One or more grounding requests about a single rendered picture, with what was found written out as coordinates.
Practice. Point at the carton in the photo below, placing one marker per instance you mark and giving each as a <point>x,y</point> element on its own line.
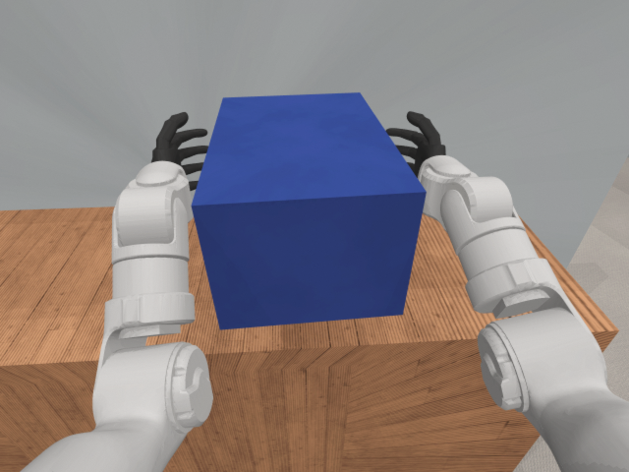
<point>306,212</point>

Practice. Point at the robot left forearm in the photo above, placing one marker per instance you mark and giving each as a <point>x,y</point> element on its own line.
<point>150,254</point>

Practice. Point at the robot right upper arm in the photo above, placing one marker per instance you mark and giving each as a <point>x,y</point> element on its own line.
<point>545,365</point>

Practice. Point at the robot left upper arm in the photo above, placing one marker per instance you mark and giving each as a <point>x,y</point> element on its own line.
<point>146,401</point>

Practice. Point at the robot right forearm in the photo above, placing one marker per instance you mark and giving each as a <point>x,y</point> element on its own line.
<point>505,275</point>

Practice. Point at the right robot hand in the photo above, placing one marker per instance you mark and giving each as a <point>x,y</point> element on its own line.
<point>428,142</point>

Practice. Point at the pedestal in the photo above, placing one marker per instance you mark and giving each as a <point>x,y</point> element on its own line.
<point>386,394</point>

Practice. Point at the left robot hand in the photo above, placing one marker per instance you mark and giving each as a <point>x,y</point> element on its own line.
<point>168,141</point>

